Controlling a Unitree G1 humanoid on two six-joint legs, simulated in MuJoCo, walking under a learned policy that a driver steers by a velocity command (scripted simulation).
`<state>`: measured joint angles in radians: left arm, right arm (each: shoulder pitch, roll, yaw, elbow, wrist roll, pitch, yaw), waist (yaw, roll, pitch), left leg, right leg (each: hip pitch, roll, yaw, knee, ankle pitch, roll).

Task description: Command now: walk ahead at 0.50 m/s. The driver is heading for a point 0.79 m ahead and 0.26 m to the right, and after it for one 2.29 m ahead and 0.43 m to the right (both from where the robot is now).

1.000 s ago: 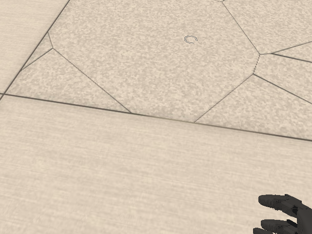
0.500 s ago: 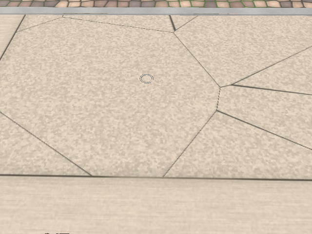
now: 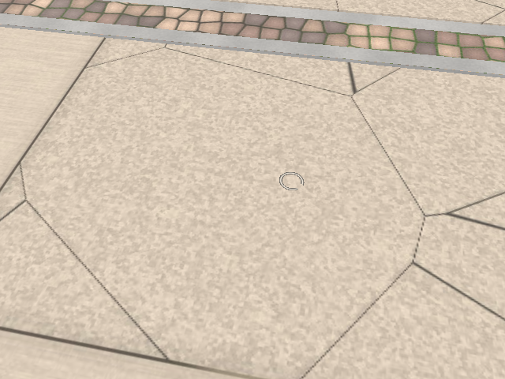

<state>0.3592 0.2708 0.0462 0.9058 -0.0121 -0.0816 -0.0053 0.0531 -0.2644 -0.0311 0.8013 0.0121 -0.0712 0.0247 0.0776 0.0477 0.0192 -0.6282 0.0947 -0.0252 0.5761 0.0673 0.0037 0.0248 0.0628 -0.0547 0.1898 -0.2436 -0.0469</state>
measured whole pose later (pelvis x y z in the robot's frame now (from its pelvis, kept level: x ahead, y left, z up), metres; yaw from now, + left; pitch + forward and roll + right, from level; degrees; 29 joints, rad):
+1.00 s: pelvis +0.55 -0.05 +0.00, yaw -25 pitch +2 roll +0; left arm 0.32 0.27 0.07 0.74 -0.02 -0.05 0.01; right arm 0.04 -0.29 -0.05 0.75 -0.01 -0.09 0.00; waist 0.06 0.03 0.04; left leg -0.65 0.09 -0.11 0.66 -0.01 -0.07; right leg -0.14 0.11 0.12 0.34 -0.22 -0.09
